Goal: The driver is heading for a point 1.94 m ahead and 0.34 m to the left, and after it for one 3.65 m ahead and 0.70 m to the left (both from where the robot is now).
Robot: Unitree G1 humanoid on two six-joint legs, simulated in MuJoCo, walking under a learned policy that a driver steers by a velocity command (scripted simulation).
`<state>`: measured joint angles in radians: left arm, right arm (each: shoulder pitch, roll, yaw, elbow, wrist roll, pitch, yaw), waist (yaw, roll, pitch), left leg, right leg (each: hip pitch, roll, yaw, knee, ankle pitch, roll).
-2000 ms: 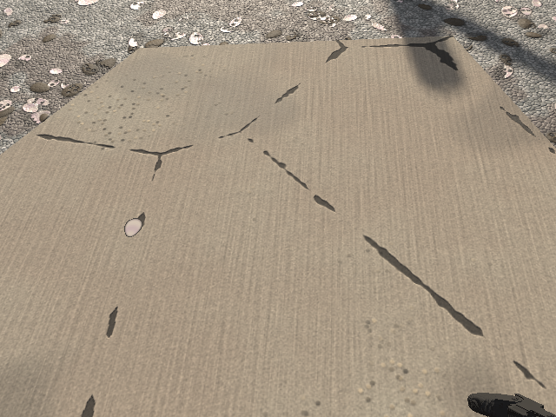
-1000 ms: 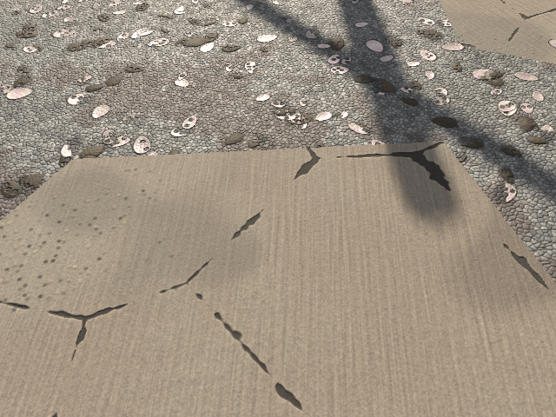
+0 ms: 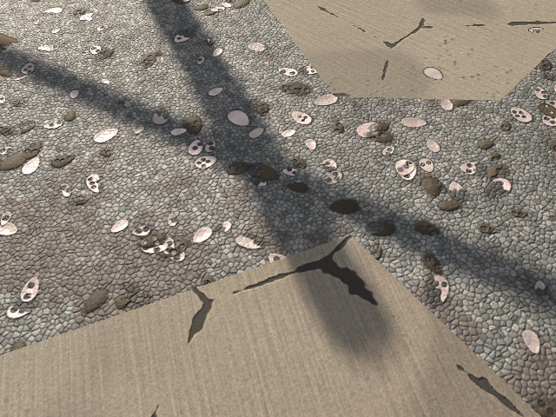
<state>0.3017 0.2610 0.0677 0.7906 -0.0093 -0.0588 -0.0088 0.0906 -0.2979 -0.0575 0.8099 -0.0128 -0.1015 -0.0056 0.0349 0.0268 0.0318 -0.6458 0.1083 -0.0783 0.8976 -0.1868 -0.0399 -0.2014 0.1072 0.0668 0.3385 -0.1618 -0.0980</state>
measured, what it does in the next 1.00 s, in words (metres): walks ahead: left foot, then right foot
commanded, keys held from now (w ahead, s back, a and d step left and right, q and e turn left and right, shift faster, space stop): e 0.24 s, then q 0.76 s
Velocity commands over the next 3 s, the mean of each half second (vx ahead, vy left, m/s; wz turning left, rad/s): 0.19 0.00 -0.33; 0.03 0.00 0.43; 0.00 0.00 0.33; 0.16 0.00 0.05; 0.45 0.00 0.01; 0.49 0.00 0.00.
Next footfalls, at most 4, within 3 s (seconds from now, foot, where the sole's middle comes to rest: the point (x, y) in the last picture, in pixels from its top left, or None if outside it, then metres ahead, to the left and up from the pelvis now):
0.20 left None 0.31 0.13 -0.78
0.52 right None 0.21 -0.10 -0.78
0.84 left None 0.24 0.17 -0.78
1.32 right None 0.28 -0.06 -0.78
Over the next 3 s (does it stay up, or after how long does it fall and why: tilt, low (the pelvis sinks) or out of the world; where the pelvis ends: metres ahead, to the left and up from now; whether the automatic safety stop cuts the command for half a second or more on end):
stays up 0.73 0.25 0.00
